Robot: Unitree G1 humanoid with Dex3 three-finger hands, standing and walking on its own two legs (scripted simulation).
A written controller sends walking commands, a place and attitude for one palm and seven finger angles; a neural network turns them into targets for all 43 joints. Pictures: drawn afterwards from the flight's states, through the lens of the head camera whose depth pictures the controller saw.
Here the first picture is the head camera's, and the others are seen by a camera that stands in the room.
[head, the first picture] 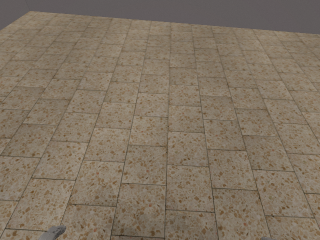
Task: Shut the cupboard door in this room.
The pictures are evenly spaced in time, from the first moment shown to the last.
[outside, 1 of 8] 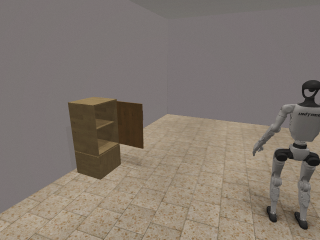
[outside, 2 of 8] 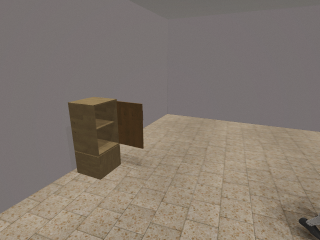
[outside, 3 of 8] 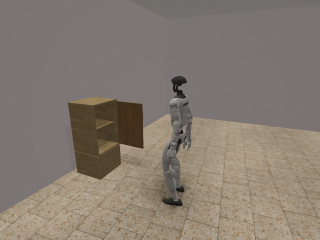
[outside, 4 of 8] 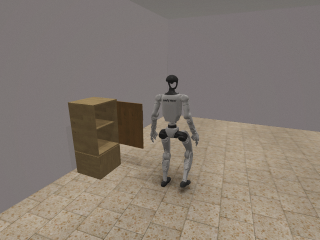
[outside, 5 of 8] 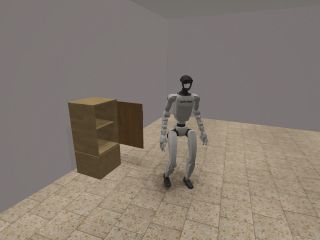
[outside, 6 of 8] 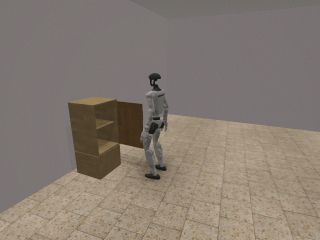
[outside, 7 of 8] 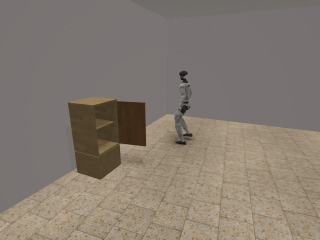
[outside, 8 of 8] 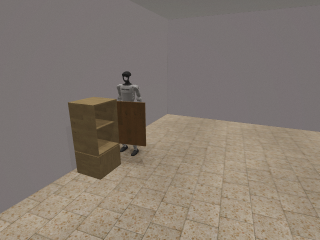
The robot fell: no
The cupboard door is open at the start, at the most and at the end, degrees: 88 101 100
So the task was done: no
